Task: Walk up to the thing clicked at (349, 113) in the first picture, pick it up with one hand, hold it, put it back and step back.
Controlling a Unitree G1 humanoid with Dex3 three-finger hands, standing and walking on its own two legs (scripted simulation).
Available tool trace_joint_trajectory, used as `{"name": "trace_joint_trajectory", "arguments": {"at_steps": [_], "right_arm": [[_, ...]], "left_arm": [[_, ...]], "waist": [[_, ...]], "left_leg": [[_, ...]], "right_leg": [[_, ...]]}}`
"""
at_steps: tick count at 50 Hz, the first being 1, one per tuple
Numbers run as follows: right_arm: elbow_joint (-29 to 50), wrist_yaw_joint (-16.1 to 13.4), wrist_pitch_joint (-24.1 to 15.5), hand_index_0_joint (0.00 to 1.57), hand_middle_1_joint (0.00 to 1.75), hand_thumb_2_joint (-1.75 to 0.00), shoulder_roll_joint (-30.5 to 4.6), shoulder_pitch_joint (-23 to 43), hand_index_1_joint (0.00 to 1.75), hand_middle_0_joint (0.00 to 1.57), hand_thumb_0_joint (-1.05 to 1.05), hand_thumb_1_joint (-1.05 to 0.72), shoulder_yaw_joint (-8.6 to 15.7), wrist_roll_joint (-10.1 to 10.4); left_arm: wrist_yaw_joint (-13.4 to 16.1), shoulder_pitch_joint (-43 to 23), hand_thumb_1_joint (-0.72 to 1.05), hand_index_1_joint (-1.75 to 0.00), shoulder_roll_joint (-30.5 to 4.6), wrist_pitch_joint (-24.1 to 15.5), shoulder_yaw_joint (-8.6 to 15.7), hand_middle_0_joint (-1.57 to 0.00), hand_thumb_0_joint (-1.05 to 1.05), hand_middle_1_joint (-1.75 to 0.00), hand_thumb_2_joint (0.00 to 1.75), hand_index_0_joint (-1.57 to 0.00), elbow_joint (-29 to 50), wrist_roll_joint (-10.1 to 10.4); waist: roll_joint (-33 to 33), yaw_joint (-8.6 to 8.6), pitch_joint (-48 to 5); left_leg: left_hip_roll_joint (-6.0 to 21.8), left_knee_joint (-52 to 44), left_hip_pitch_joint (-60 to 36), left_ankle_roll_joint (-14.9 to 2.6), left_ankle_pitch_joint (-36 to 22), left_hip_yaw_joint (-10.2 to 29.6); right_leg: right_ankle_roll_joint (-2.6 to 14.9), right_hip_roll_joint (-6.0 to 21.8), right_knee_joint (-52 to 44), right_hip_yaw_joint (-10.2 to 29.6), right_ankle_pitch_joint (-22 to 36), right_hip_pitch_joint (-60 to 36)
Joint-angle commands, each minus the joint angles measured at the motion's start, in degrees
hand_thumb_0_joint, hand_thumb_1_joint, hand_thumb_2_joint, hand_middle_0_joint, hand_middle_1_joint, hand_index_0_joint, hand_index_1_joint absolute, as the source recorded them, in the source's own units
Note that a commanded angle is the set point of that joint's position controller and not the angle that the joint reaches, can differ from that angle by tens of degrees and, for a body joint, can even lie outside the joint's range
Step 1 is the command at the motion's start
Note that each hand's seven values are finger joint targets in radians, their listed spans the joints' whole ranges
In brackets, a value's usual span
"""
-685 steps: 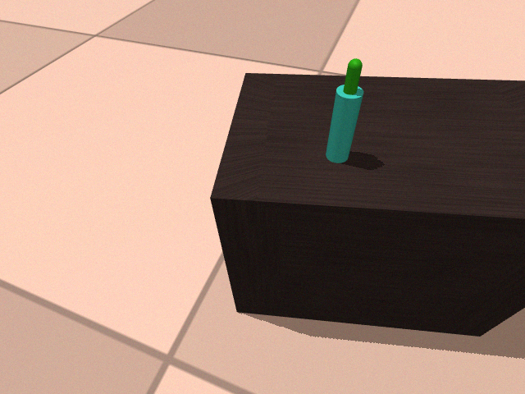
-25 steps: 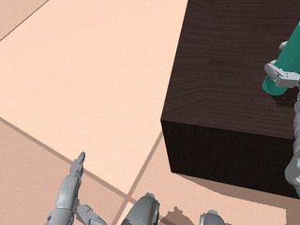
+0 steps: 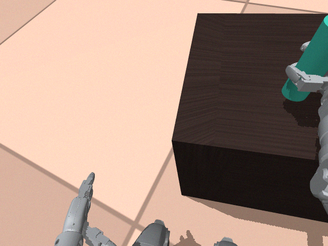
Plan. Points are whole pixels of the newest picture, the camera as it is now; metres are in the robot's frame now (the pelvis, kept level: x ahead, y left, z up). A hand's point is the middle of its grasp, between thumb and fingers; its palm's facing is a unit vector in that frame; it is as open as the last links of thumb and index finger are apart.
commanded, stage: settle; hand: right
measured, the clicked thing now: (323, 50) +0.52 -0.21 +0.16
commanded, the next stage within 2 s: lift in 0.20 s
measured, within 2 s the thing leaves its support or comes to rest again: neither
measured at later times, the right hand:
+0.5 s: hand (313, 63) +0.51 -0.20 +0.13, palm faces +0.14 +0.99 +0.01, open 8.2 cm
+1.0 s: hand out of the picture +0.45 -0.19 +0.21, palm faces +0.14 +0.99 +0.01, open 8.2 cm
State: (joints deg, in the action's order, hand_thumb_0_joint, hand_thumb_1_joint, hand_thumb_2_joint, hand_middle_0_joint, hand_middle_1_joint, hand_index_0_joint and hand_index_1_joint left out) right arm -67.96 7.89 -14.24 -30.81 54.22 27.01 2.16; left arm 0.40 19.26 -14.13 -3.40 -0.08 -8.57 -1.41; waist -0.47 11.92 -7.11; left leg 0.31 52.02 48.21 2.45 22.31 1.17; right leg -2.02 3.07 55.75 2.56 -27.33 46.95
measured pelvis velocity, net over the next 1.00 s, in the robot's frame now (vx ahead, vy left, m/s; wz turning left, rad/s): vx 0.02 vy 0.00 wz -0.01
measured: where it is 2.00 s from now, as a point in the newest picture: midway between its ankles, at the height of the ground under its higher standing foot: outside the picture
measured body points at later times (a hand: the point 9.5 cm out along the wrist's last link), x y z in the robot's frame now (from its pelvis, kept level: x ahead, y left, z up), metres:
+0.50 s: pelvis +0.00 +0.00 +0.01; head +0.09 -0.02 +0.45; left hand +0.15 +0.26 -0.02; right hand +0.50 -0.26 +0.14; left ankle +0.02 +0.15 -0.68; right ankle -0.01 -0.14 -0.68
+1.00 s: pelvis +0.02 +0.00 +0.03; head +0.03 +0.01 +0.48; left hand +0.17 +0.25 -0.01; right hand +0.44 -0.24 +0.21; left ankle +0.02 +0.15 -0.68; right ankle -0.01 -0.14 -0.68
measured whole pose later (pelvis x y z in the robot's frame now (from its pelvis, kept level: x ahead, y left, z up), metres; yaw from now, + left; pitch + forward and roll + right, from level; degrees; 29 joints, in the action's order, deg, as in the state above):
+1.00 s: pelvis +0.02 +0.00 +0.03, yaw +0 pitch +8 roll +0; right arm -37.7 4.8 1.0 -17.9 37.4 18.6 8.0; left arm 2.0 22.1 -13.4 -3.6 2.7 -15.3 1.4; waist -2.2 2.7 -7.0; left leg 1.8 41.2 28.7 2.6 20.2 2.0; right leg -1.7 1.9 41.8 1.0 -23.5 25.9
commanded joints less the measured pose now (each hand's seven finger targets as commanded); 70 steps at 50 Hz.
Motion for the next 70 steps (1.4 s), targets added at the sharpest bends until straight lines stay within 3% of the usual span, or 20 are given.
{"name": "trace_joint_trajectory", "arguments": {"at_steps": [1, 5, 7, 11, 14, 16, 20, 22, 26, 29, 32, 35, 38, 40, 43, 46, 50, 59, 68, 70], "right_arm": [[13.58, 0.23, -4.48, 1.33, 1.44, -1.34, -14.42, 27.43, 1.44, 1.30, 0.00, -0.37, -0.10, 0.91], [21.98, -0.15, -4.22, 1.34, 1.47, -1.37, -17.81, 32.22, 1.47, 1.30, 0.00, -0.34, 1.54, 1.17], [15.96, 0.15, -3.07, 1.35, 1.49, -1.39, -13.14, 27.39, 1.49, 1.32, 0.00, -0.36, -0.13, 1.54], [22.15, -0.55, -4.12, 1.37, 1.49, -1.39, -18.92, 34.98, 1.49, 1.33, 0.00, -0.36, 1.86, 1.00], [9.69, 0.16, -2.88, 1.33, 1.46, -1.37, -10.11, 25.94, 1.46, 1.30, 0.00, -0.36, -2.05, 1.67], [21.72, -0.54, -4.29, 1.39, 1.49, -1.38, -21.24, 34.65, 1.49, 1.35, 0.00, -0.34, 2.15, 0.49], [13.63, 0.03, -1.93, 1.33, 1.44, -1.33, -9.89, 24.96, 1.44, 1.29, 0.00, -0.25, -2.13, 1.85], [25.43, -0.76, -2.82, 1.36, 1.46, -1.35, -17.99, 32.64, 1.46, 1.33, 0.00, -0.30, 1.46, 1.79], [19.13, -1.04, -0.88, 1.32, 1.42, -1.31, -7.77, 25.48, 1.42, 1.29, 0.00, -0.27, -3.10, 2.92], [31.25, -1.97, -1.44, 1.35, 1.43, -1.32, -13.96, 32.06, 1.44, 1.31, 0.00, -0.30, -0.61, 2.85], [20.60, -1.16, 1.25, 1.33, 1.41, -1.30, -4.30, 19.78, 1.41, 1.30, 0.00, -0.30, -5.53, 3.54], [36.92, -1.76, 0.96, 1.36, 1.45, -1.32, -12.55, 27.77, 1.45, 1.33, 0.00, -0.31, -1.10, 3.83], [30.21, -1.18, 4.26, 1.35, 1.44, -1.32, -1.36, 15.34, 1.44, 1.31, 0.00, -0.26, -6.23, 5.19], [42.75, -2.06, 4.22, 1.36, 1.43, -1.31, -8.80, 21.40, 1.43, 1.33, 0.00, -0.35, -2.54, 5.49], [37.70, -2.43, 8.40, 1.36, 1.45, -1.32, -1.89, 12.04, 1.45, 1.33, 0.00, -0.30, -5.59, 6.27], [44.64, -3.42, 10.00, 1.35, 1.43, -1.30, -4.85, 12.42, 1.43, 1.33, 0.00, -0.35, -3.88, 6.75], [49.02, -2.81, 13.23, 1.34, 1.42, -1.29, 2.11, 6.56, 1.42, 1.31, 0.00, -0.29, -8.05, 7.20], [70.31, -5.02, 19.06, 1.37, 1.43, -1.29, 1.03, 6.56, 1.43, 1.35, 0.00, -0.39, -7.37, 8.87], [70.10, -5.83, 26.75, 1.39, 1.47, -1.33, 4.04, -2.15, 1.47, 1.36, 0.00, -0.33, -8.39, 8.67], [70.18, -5.32, 28.16, 1.38, 1.45, -1.31, 4.37, -4.11, 1.45, 1.35, 0.00, -0.33, -8.40, 8.68]], "left_arm": [[0.22, 3.81, -0.55, -0.06, -6.90, -3.15, 4.48, -0.05, 0.00, -0.05, 0.05, -0.05, 7.55, -0.01], [0.60, 1.58, -0.55, -0.05, -9.84, -3.67, 7.32, -0.05, 0.00, -0.05, 0.05, -0.05, 10.75, 0.18], [0.30, 3.26, -0.56, -0.06, -8.10, -3.35, 5.92, -0.05, 0.00, -0.05, 0.06, -0.05, 6.99, 0.30], [0.68, -1.80, -0.56, -0.05, -9.01, -3.63, 6.06, -0.05, 0.00, -0.05, 0.06, -0.04, 9.45, 0.33], [0.17, 0.19, -0.56, -0.06, -5.84, -3.41, 2.56, -0.05, 0.00, -0.05, 0.06, -0.04, 4.36, 0.36], [0.76, -4.19, -0.55, -0.05, -8.89, -3.80, 4.72, -0.05, 0.00, -0.05, 0.05, -0.05, 11.20, 0.38], [-0.05, 4.73, -0.53, -0.05, -6.40, -2.95, 4.22, -0.05, 0.00, -0.06, 0.04, -0.06, 3.87, 0.46], [0.62, -1.73, -0.53, -0.05, -10.32, -3.85, 7.49, -0.05, 0.00, -0.06, 0.04, -0.05, 11.84, 0.71], [0.68, 0.79, -0.53, -0.05, -7.83, -3.80, 6.49, -0.05, 0.00, -0.06, 0.05, -0.05, 6.27, 1.10], [1.35, -1.11, -0.54, -0.05, -8.95, -4.38, 7.05, -0.05, 0.00, -0.05, 0.05, -0.05, 8.75, 1.07], [0.63, 5.28, -0.54, -0.05, -5.28, -3.41, 4.51, -0.05, 0.00, -0.05, 0.05, -0.05, -2.20, 1.33], [1.21, -3.25, -0.54, -0.05, -9.66, -4.29, 7.88, -0.04, 0.00, -0.05, 0.05, -0.05, 6.17, 1.49], [0.83, 4.27, -0.54, -0.05, -6.12, -3.49, 6.16, -0.04, 0.00, -0.05, 0.05, -0.04, -0.71, 1.99], [1.42, -3.08, -0.55, -0.05, -8.83, -4.23, 7.35, -0.04, 0.00, -0.05, 0.05, -0.04, 7.03, 2.35], [1.88, 5.07, -0.55, -0.05, -6.83, -3.22, 7.30, -0.04, 0.00, -0.05, 0.05, -0.04, -0.98, 2.48], [2.40, 0.20, -0.54, -0.05, -8.16, -3.75, 8.29, -0.04, 0.00, -0.05, 0.05, -0.04, 4.51, 2.87], [1.75, 3.37, -0.54, -0.05, -3.80, -3.50, 4.78, -0.04, 0.00, -0.05, 0.05, -0.04, 2.00, 3.05], [2.76, -1.74, -0.55, -0.05, -7.41, -4.33, 8.79, -0.04, 0.00, -0.04, 0.05, -0.03, 2.28, 3.35], [2.29, -2.43, -0.54, -0.04, -3.77, -3.62, 5.61, -0.03, 0.00, -0.04, 0.05, -0.04, -5.06, 3.42], [2.13, -3.35, -0.54, -0.04, -6.64, -3.95, 8.56, -0.04, 0.00, -0.04, 0.05, -0.04, -5.45, 3.43]], "waist": [[-9.48, -0.11, -26.57], [-10.25, -0.44, -34.24], [-8.13, -0.32, -29.37], [-9.68, -1.75, -34.68], [-6.02, -0.30, -23.67], [-10.03, -2.25, -34.04], [-8.43, -1.49, -24.98], [-8.88, -2.40, -34.83], [-6.09, -2.42, -24.80], [-9.78, -4.34, -32.84], [-7.78, -4.88, -20.64], [-9.39, -7.43, -34.27], [-4.43, -6.60, -23.00], [-4.41, -8.25, -30.53], [-0.90, -8.27, -18.28], [0.57, -9.14, -18.29], [0.80, -9.96, -13.76], [-2.38, -11.22, -19.64], [-1.54, -11.32, -9.15], [0.16, -10.76, -8.73]], "left_leg": [[-2.14, -4.51, -14.40, -2.74, -22.51, -2.52], [-1.63, -4.39, -19.73, -2.49, -26.96, -1.98], [-1.95, -4.77, -17.25, -2.56, -26.32, -2.63], [-1.69, -4.78, -19.60, -2.72, -27.60, -2.23], [-2.17, -6.42, -16.05, -2.82, -22.59, -2.88], [-1.84, -6.27, -19.46, -2.63, -23.41, -2.15], [-2.13, -7.53, -17.29, -2.53, -22.50, -2.87], [-1.71, -7.33, -21.89, -2.37, -24.79, -2.34], [-2.13, -9.07, -18.61, -2.50, -20.67, -3.27], [-1.99, -8.72, -21.03, -2.72, -23.54, -3.06], [-2.26, -10.42, -19.01, -2.90, -21.85, -3.66], [-1.49, -9.80, -27.15, -2.81, -27.54, -2.98], [-1.66, -11.33, -26.76, -2.69, -28.40, -3.60], [-1.19, -11.46, -30.39, -2.43, -29.77, -3.24], [-1.21, -13.54, -28.55, -2.14, -24.85, -3.76], [-0.52, -14.94, -29.94, -1.38, -23.71, -3.08], [-0.17, -15.51, -29.70, -1.33, -24.47, -3.13], [0.13, -16.34, -33.09, -1.46, -24.59, -3.47], [0.24, -19.77, -31.34, -1.19, -17.48, -3.54], [0.23, -20.53, -30.98, -1.05, -16.12, -3.60]], "right_leg": [[1.86, -2.30, -5.72, -2.23, 26.19, -17.49], [1.99, -2.46, -5.42, -2.66, 27.64, -19.60], [1.96, -2.42, -5.84, -2.17, 28.75, -18.79], [1.70, -2.24, -5.80, -2.27, 31.05, -21.40], [1.86, -2.14, -7.81, -1.81, 26.35, -16.34], [1.68, -1.98, -7.84, -2.26, 27.11, -21.26], [1.85, -2.50, -9.32, -2.49, 25.94, -19.93], [1.85, -2.35, -9.23, -2.79, 26.99, -23.26], [1.86, -2.22, -11.52, -2.32, 24.05, -22.19], [1.15, -1.81, -11.31, -2.38, 30.31, -28.42], [0.90, -1.93, -13.02, -2.42, 31.29, -25.27], [0.92, -2.07, -13.22, -3.01, 34.51, -30.12], [1.17, -2.43, -14.79, -3.20, 34.47, -27.82], [1.17, -2.23, -15.06, -3.36, 35.22, -30.73], [1.79, -2.74, -17.38, -3.74, 27.74, -27.61], [2.42, -2.88, -18.18, -4.29, 24.99, -28.06], [2.34, -3.05, -18.97, -4.61, 25.96, -28.77], [1.95, -2.84, -19.92, -3.88, 27.12, -35.02], [2.30, -3.00, -22.94, -4.01, 19.50, -32.07], [2.51, -3.02, -23.63, -3.95, 18.13, -32.47]]}}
